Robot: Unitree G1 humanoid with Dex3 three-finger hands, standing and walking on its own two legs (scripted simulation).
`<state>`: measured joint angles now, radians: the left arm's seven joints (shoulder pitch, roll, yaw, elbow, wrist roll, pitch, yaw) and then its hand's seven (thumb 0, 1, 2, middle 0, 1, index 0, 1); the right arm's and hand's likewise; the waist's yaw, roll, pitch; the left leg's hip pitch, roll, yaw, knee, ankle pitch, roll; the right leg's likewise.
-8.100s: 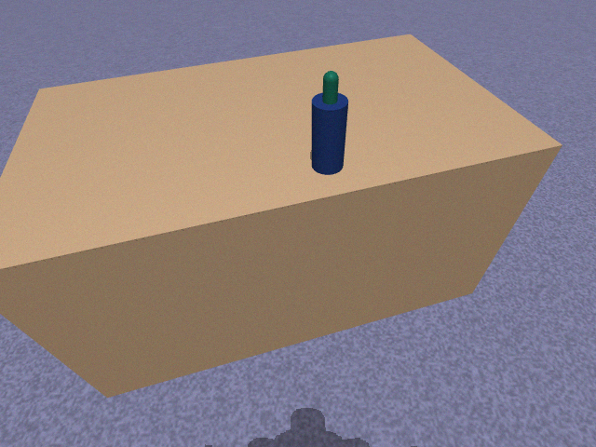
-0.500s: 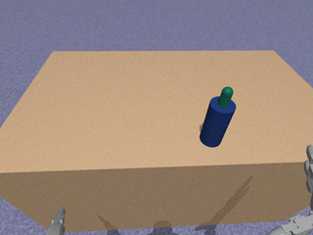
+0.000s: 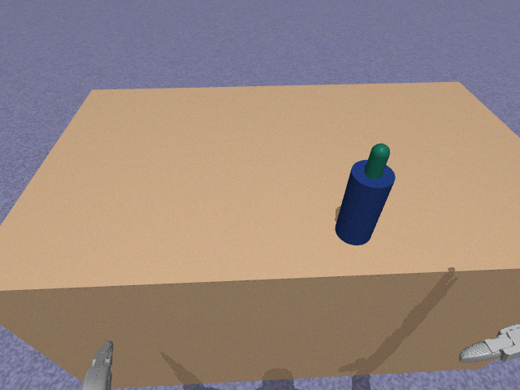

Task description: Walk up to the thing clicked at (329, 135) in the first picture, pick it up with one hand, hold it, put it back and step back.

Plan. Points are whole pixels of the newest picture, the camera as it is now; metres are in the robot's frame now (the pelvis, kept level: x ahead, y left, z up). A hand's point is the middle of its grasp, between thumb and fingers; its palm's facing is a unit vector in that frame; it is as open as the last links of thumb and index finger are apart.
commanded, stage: go down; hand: right
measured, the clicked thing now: (365, 193) +0.47 -0.20 +0.04
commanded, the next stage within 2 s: none
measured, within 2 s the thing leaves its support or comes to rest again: neither
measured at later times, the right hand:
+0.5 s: hand (501, 245) +0.30 -0.33 +0.10, palm faces +0.15 +0.99 -0.07, open 17.5 cm
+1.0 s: hand (508, 213) +0.35 -0.36 +0.12, palm faces +0.15 +0.99 +0.01, open 17.5 cm
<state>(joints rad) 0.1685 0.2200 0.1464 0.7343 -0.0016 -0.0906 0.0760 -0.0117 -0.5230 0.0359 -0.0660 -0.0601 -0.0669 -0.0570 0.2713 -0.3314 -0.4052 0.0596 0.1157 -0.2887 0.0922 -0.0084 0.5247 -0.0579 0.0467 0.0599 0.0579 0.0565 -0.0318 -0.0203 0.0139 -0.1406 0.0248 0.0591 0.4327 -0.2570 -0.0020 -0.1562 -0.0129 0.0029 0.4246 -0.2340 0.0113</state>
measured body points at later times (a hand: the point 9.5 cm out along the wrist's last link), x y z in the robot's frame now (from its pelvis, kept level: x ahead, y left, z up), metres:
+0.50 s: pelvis +0.00 -0.02 +0.00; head +0.02 -0.02 +0.45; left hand +0.15 +0.25 -0.09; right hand +0.28 -0.38 +0.11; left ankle -0.01 +0.12 -0.74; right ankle +0.00 -0.13 -0.74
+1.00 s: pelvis +0.00 -0.01 -0.01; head +0.03 -0.02 +0.44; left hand +0.14 +0.26 -0.09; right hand +0.33 -0.41 +0.12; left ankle -0.01 +0.12 -0.74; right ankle +0.00 -0.13 -0.74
